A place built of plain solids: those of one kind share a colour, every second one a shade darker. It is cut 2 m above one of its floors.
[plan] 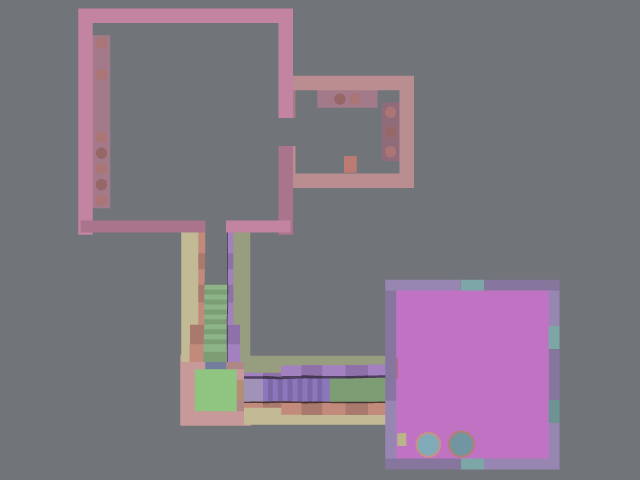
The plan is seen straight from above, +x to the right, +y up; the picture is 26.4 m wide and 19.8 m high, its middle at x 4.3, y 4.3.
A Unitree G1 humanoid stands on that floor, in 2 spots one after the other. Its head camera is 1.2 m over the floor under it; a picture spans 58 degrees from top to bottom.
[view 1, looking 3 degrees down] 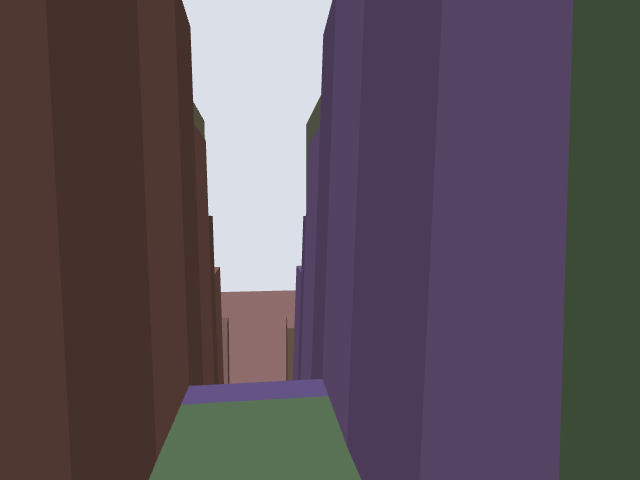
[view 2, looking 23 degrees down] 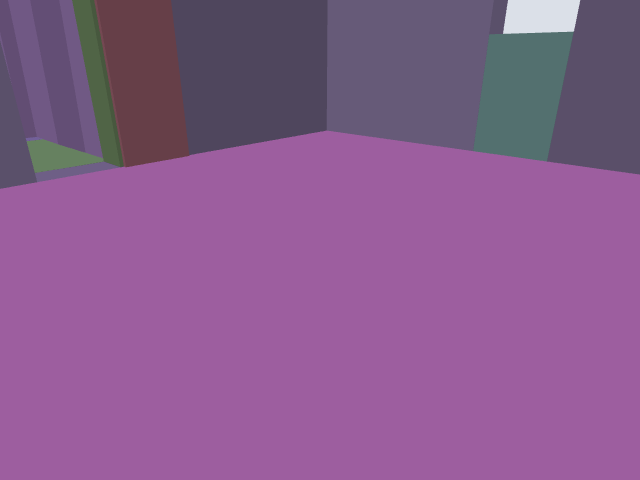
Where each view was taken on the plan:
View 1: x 7.52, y -1.86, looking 172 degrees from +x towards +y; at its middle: rock_right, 3.68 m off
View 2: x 12.53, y -3.62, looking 132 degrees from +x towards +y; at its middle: floor_yard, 3.07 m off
